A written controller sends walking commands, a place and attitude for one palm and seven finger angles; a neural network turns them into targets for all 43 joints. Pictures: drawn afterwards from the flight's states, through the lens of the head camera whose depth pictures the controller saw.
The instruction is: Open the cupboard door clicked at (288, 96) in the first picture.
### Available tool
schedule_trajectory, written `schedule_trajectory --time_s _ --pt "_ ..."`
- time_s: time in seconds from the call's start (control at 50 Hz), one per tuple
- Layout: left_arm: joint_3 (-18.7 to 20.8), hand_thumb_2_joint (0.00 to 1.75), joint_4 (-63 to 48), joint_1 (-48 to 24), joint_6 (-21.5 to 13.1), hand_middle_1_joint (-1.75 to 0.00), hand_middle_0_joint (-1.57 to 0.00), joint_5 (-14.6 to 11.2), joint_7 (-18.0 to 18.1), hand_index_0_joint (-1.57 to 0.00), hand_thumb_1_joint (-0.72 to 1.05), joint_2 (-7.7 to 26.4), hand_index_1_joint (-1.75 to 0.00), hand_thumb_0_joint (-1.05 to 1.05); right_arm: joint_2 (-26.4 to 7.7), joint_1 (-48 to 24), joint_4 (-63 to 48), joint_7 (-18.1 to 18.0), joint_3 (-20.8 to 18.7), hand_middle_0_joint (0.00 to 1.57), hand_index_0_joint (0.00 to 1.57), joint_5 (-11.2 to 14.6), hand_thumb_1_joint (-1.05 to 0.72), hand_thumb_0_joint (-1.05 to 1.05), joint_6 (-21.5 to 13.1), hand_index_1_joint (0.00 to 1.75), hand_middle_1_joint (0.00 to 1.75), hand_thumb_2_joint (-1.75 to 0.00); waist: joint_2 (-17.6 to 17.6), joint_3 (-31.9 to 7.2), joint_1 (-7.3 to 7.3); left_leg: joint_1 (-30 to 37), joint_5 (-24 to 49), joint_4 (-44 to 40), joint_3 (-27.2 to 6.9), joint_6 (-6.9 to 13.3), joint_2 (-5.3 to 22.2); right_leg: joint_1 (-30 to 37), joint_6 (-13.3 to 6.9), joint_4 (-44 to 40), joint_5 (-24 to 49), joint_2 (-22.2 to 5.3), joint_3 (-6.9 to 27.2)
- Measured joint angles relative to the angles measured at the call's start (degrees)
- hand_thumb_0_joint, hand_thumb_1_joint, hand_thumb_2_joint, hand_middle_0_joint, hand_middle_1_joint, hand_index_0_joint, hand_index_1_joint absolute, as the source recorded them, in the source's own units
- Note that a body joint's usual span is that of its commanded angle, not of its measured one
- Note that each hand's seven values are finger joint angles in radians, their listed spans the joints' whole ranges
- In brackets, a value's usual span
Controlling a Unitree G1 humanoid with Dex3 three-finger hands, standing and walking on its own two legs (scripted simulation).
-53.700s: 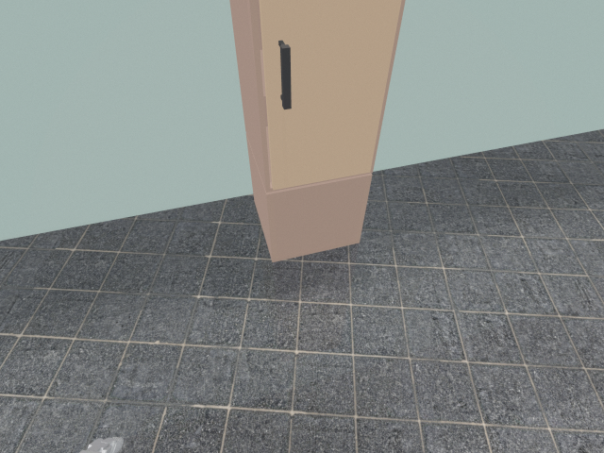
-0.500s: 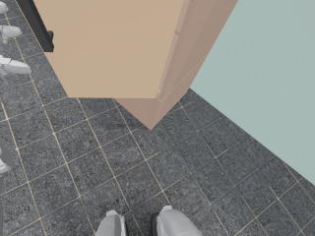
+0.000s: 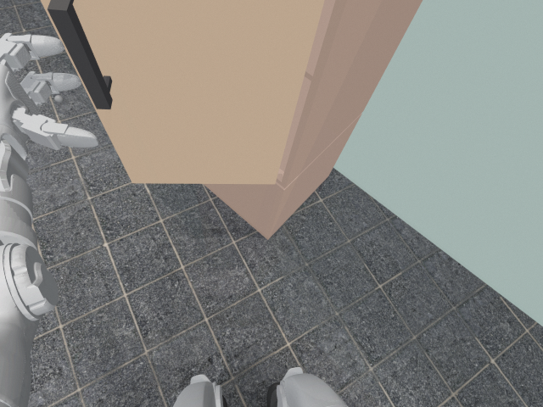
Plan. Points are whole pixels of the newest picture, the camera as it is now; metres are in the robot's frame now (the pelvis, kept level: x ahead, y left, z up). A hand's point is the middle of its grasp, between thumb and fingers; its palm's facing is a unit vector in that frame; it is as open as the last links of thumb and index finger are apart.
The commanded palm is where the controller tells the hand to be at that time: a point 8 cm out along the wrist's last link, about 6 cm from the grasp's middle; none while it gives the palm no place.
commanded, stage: slide the fingers in behind the handle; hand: left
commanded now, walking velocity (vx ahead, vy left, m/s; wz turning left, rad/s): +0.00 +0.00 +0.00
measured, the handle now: (88, 52) +0.59 +0.20 +0.11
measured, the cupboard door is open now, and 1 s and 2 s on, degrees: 44 45 47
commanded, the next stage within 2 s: close the thumb around the handle in 1.14 s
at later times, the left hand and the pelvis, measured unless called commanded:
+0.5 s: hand (80, 95) +0.53 +0.21 +0.09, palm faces +0.03 -1.00 -0.01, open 14.0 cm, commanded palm +0.51 +0.23 +0.09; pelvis -0.01 -0.01 +0.00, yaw +1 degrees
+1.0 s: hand (106, 95) +0.53 +0.18 +0.09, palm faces +0.03 -1.00 -0.01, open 14.0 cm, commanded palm +0.51 +0.21 +0.09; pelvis +0.00 -0.01 +0.00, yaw +0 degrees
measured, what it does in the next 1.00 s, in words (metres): stands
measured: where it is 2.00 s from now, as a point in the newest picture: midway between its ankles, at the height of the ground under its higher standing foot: outside the picture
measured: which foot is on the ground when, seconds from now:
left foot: down 0.00-1.00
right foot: down 0.00-1.00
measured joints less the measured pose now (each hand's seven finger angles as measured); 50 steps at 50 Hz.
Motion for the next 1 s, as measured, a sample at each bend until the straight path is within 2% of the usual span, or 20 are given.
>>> schedule_trajectory --time_s 0.24,0.5,0.6,0.68,0.72,0.78,0.86,1.0 --pt "-2.05 0.30 2.74 -4.46 -0.92 -1.20 -0.30 0.86 1.89 -0.29 -0.50 -0.72 -1.20 -0.02 -0.26 -1.00 1.19 -0.42 0.06 0.20 0.21 -0.18 -0.90 0.01 -1.56 0.30 0.30 -0.90 -0.16 1.01 -0.32 -2.09 0.56 1.37 -0.59 -0.24 -0.37 -2.10 -0.31 1.97 -0.08 -0.42 -0.71" --pt "-2.99 0.30 2.31 -4.79 -0.60 -1.21 -0.27 0.84 4.31 -0.30 -0.50 -0.98 -1.20 -0.02 -0.20 0.90 2.31 -0.05 -0.29 0.20 0.21 -0.49 -0.90 0.01 -2.24 0.30 0.30 -0.90 0.03 0.88 -0.38 -2.43 0.75 1.05 -0.70 -0.62 -0.23 -2.56 -0.70 1.88 -0.02 -0.25 -0.77" --pt "-4.53 0.30 2.42 -5.47 -0.40 -1.20 -0.25 0.29 4.81 -0.29 -0.50 -2.10 -1.20 -0.02 -0.09 1.06 2.99 0.18 -0.45 0.20 0.21 -0.61 -0.90 0.01 -2.51 0.30 0.30 -0.90 0.07 0.87 -0.20 -2.30 0.66 0.96 -1.06 -0.72 -0.39 -2.29 -0.79 1.78 -0.25 -0.36 -1.09" --pt "-5.29 0.30 0.58 -4.75 -0.77 -1.20 -0.26 0.22 5.06 -0.29 -0.50 -4.72 -1.20 -0.02 -0.07 1.09 3.07 0.56 -0.92 0.20 0.21 -0.89 -0.90 0.01 -2.77 0.30 0.30 -0.90 0.27 0.23 -0.03 -2.07 0.56 0.66 -1.03 -0.81 -0.44 -2.11 -0.82 1.55 -0.40 -0.39 -1.02" --pt "-4.53 0.30 0.84 -4.53 -1.04 -1.20 -0.27 0.40 5.82 -0.29 -0.50 -5.73 -1.20 -0.02 -0.12 0.76 2.91 0.69 -0.91 0.20 0.21 -0.94 -0.90 0.01 -2.68 0.30 0.30 -0.90 0.33 0.07 -0.15 -1.65 0.39 0.54 -0.80 -0.78 -0.37 -1.84 -0.81 1.53 -0.52 -0.32 -0.78" --pt "-2.75 0.30 1.48 -4.33 -0.62 -1.20 -0.27 0.96 7.46 -0.30 -0.50 -5.52 -1.20 -0.02 0.00 0.37 2.08 0.84 -0.84 0.20 0.21 -0.94 -0.90 0.01 -2.55 0.30 0.30 -0.90 0.25 -0.03 -0.42 -1.19 0.18 0.39 -0.35 -0.76 -0.25 -1.70 -0.82 1.72 -0.70 -0.22 -0.32" --pt "-2.75 0.30 0.38 -2.79 -0.82 -1.19 -0.28 2.20 8.23 -0.30 -0.50 -5.28 -1.20 -0.02 0.21 0.25 0.99 1.11 -0.96 0.20 0.21 -0.92 -0.90 0.01 -2.48 0.30 0.30 -0.90 0.50 -0.01 -0.24 -0.72 0.13 0.06 0.07 -0.83 -0.15 -1.53 -0.87 1.71 -0.77 -0.13 0.12" --pt "-2.79 0.30 -0.71 -1.03 -1.64 -1.19 -0.27 0.81 7.33 -0.30 -0.50 -6.52 -1.20 -0.02 0.67 -0.16 1.27 1.07 -0.89 0.20 0.21 -0.48 -0.90 0.01 -2.03 0.30 0.30 -0.90 0.39 0.14 0.72 0.57 0.24 -0.76 0.21 -1.01 -0.15 -0.43 -1.01 1.21 -0.79 -0.10 0.30"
